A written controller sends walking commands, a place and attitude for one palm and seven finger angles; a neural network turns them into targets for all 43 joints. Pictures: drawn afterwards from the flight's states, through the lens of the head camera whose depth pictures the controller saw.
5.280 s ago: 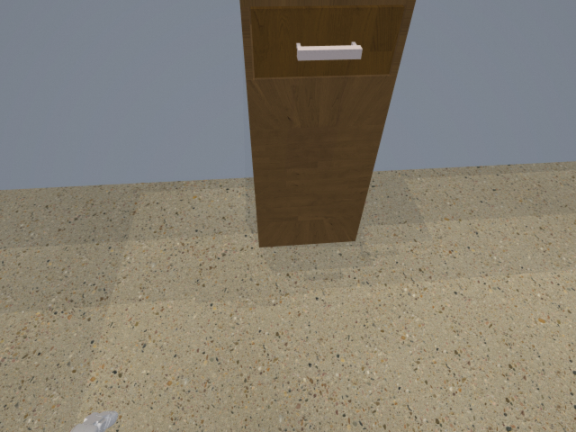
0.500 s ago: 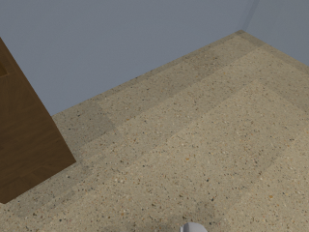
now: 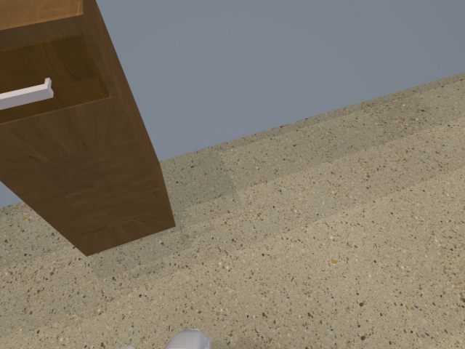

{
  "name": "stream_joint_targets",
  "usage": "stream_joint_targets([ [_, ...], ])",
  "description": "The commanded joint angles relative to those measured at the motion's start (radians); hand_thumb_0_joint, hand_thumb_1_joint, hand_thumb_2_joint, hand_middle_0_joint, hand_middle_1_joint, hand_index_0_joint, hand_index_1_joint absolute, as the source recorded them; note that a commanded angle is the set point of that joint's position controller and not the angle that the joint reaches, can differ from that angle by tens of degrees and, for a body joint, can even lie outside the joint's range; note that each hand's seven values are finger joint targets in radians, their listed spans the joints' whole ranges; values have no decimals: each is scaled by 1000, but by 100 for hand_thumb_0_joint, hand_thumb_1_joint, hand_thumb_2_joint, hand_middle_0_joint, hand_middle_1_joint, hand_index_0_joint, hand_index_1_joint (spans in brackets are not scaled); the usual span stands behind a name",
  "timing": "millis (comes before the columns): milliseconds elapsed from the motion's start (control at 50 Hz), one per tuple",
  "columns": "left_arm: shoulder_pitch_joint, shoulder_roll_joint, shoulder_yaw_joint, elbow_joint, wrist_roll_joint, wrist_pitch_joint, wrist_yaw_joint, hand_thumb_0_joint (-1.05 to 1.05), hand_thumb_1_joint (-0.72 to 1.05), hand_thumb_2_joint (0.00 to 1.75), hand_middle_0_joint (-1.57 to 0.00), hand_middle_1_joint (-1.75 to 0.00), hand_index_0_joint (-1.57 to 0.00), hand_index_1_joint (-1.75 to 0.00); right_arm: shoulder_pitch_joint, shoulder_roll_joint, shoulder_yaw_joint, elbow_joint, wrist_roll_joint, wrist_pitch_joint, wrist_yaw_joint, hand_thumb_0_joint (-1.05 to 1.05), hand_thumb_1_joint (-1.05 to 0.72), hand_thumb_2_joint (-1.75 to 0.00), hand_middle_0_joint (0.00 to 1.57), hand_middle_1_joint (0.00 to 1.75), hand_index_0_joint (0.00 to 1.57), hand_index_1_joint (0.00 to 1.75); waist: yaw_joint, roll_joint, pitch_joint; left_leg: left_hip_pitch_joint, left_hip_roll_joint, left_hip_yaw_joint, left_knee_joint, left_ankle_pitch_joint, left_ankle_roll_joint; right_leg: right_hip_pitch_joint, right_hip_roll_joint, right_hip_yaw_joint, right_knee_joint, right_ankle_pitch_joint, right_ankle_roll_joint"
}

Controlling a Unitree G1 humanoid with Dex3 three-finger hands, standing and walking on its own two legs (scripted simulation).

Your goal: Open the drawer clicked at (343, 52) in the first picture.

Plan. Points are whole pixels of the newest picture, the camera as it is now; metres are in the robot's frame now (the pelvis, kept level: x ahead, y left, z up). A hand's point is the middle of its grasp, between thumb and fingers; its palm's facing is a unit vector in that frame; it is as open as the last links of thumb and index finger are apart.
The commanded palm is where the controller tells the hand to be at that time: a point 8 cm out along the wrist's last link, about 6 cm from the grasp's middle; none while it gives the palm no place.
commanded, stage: turn to face it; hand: left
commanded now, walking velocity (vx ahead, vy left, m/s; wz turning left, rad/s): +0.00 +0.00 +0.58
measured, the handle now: (15, 93) +0.65 +0.55 +0.10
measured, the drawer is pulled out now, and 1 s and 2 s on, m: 0.00 0.00 0.00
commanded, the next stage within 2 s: take the last steps up to it in 0.62 s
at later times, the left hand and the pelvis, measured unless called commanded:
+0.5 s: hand out of the picture -0.01 +0.27 -0.17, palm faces +0.28 -0.92 -0.27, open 7.4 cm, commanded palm none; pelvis -0.02 +0.04 +0.00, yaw +13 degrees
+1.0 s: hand out of the picture -0.09 +0.17 -0.15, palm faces +0.46 -0.86 -0.24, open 7.3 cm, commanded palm none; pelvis -0.02 +0.00 +0.01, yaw +22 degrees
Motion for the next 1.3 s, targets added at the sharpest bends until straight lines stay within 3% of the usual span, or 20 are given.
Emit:
stream_joint_targets([
  [0,76,229,60,-41,12,-24,16,0,90,90,-20,-30,-20,-30,-121,-29,11,-102,4,-29,3,0,-90,-90,20,30,20,30,75,-207,-56,-58,22,50,-127,-57,-11,157,-258,122,-113,482,-100],
  [160,63,268,76,-22,5,-6,6,0,90,90,-20,-30,-20,-30,-55,-53,26,-92,8,-56,-6,0,-90,-90,20,30,20,30,42,-223,-138,287,-5,129,-621,118,40,83,-246,12,88,515,-30],
  [180,61,247,72,-29,-3,-3,3,0,90,90,-20,-30,-20,-30,10,-109,12,-76,4,-66,-8,0,-90,-90,20,30,20,30,2,-96,-190,468,56,57,-718,299,68,-37,-213,-20,243,407,17],
  [200,42,178,57,-67,-10,-1,-4,0,90,90,-20,-30,-20,-30,73,-223,-15,-71,1,-74,-14,0,-90,-90,20,30,20,30,-36,234,-218,645,320,-281,-734,656,173,-333,-69,-39,463,-161,93],
  [220,-10,155,40,-92,-2,9,2,0,90,90,-20,-30,-20,-30,123,-260,-21,-49,11,-66,-22,0,-90,-90,20,30,20,30,-54,268,-218,608,415,-342,-725,914,275,-401,-35,61,587,-396,102],
  [340,27,170,51,-9,1,25,-8,0,90,90,-20,-30,-20,-30,-71,-125,27,-89,3,-73,-42,0,-90,-90,20,30,20,30,32,124,-81,355,221,-131,-780,543,224,-318,-27,132,649,-115,97],
  [500,-6,136,36,-21,-2,22,0,0,90,90,-20,-30,-20,-30,-22,-116,24,-58,-2,-66,-40,0,-90,-90,20,30,20,30,10,112,-74,339,226,-222,-799,390,255,-218,25,121,348,-158,91],
  [600,103,134,38,13,-6,-5,8,0,90,90,-20,-30,-20,-30,-47,-93,24,-48,7,-63,-36,0,-90,-90,20,30,20,30,67,81,-105,214,158,-218,-682,367,193,46,52,105,-27,72,74],
  [620,128,173,44,20,0,-18,13,0,90,90,-20,-30,-20,-30,-33,-49,28,-47,14,-66,-31,0,-90,-90,20,30,20,30,77,-25,-131,141,92,-162,-577,255,137,148,-43,201,-148,121,54],
  [640,132,266,59,19,13,-28,20,0,90,90,-20,-30,-20,-30,-21,21,42,-66,20,-66,-28,0,-90,-90,20,30,20,30,72,-312,-111,-14,-52,-8,-384,-55,62,192,-281,448,-207,233,-37],
  [660,134,286,57,3,8,-23,18,0,90,90,-20,-30,-20,-30,-51,-24,28,-77,12,-52,-32,0,-90,-90,20,30,20,30,92,-281,-95,15,-43,-47,-205,-216,59,52,-378,481,-223,282,-130],
  [680,79,244,58,1,6,-26,22,0,90,90,-20,-30,-20,-30,-42,-32,22,-56,4,-40,-32,0,-90,-90,20,30,20,30,65,-255,-72,8,-19,-88,-94,-174,62,2,-330,422,-234,233,-146],
  [740,23,171,37,-2,-1,-32,14,0,90,90,-20,-30,-20,-30,22,-18,18,12,-3,-30,-17,0,-90,-90,20,30,20,30,30,-157,-10,-18,4,-47,54,2,45,-17,-207,282,-258,49,-81],
  [820,113,148,37,42,1,-57,11,0,90,90,-20,-30,-20,-30,28,-5,17,31,-13,-42,-4,0,-90,-90,20,30,20,30,57,-164,5,-92,40,-17,49,109,26,61,-209,262,-323,-128,-58],
  [1020,271,146,32,157,19,-80,2,0,90,90,-20,-30,-20,-30,-74,36,37,16,-6,-68,9,0,-90,-90,20,30,20,30,105,-172,47,-55,87,60,-259,77,39,86,-246,264,-387,-212,-105],
  [1180,221,140,38,205,10,-57,-6,0,90,90,-20,-30,-20,-30,84,45,48,68,3,-109,-5,0,-90,-90,20,30,20,30,17,-104,4,458,20,178,-653,93,64,-186,-149,116,-202,-255,-59],
  [1200,218,101,28,200,10,-56,-10,0,90,90,-20,-30,-20,-30,189,-14,35,96,5,-119,-18,0,-90,-90,20,30,20,30,-32,66,-44,597,88,81,-717,1,76,-273,-94,68,-19,-238,-25],
  [1220,212,33,17,174,4,-49,-15,0,90,90,-20,-30,-20,-30,291,-102,11,124,-7,-125,-30,0,-90,-90,20,30,20,30,-67,333,-55,647,322,-264,-880,-242,139,-436,23,-29,290,-276,22],
  [1240,140,38,14,133,13,-48,-12,0,90,90,-20,-30,-20,-30,345,-138,10,133,-5,-118,-40,0,-90,-90,20,30,20,30,-80,286,5,577,409,-389,-988,-318,194,-516,39,46,474,-286,12],
  [1280,113,46,23,149,21,-39,-15,0,90,90,-20,-30,-20,-30,221,-56,33,113,-2,-121,-50,0,-90,-90,20,30,20,30,-28,183,76,431,363,-310,-1011,-280,182,-513,-22,118,620,-147,-4],
])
